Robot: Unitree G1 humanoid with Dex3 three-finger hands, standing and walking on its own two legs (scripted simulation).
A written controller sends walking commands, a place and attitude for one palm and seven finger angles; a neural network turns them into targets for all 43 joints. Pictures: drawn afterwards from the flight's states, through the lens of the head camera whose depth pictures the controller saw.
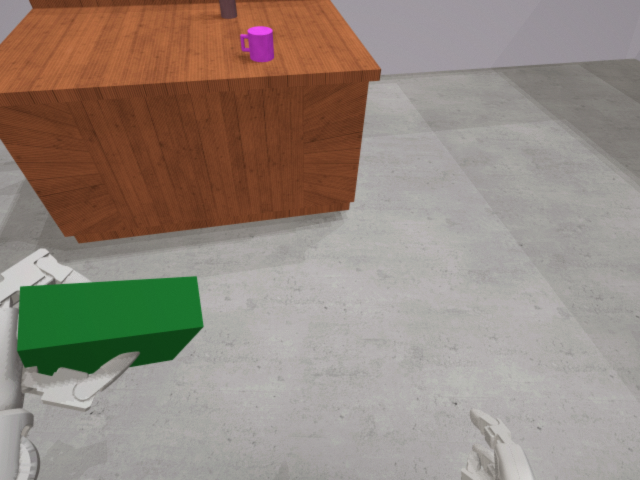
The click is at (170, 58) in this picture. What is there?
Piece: table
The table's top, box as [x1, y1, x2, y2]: [0, 0, 380, 106]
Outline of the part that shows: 380,68 329,0 236,2 237,16 232,19 225,19 220,16 219,3 33,8 0,44 0,106 379,80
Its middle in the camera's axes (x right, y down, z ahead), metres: -0.50 -0.74 +1.45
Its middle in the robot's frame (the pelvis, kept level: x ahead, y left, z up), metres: +1.55 +0.59 -0.08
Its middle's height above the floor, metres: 0.69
